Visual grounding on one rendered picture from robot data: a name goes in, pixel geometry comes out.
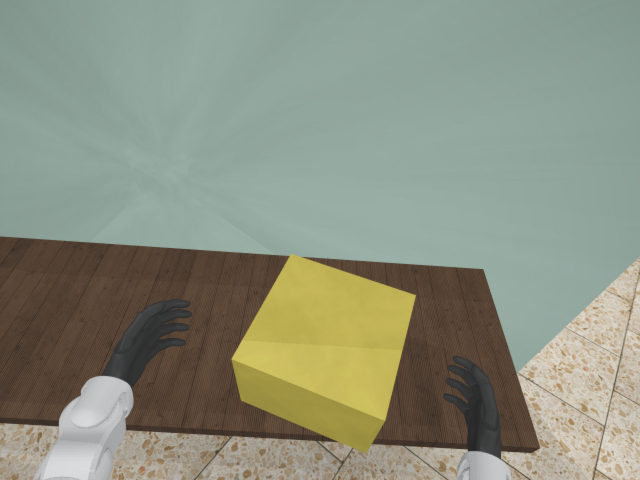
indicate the robot right forearm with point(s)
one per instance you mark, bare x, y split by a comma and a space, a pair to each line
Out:
477, 465

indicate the table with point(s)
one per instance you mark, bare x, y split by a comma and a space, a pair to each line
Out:
64, 306

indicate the robot right hand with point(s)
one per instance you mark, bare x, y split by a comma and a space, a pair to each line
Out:
481, 412

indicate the robot left forearm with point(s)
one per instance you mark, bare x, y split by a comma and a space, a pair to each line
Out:
91, 427

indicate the carton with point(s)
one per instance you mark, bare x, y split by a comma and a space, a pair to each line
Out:
323, 351

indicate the robot left hand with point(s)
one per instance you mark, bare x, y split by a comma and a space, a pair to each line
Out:
140, 342

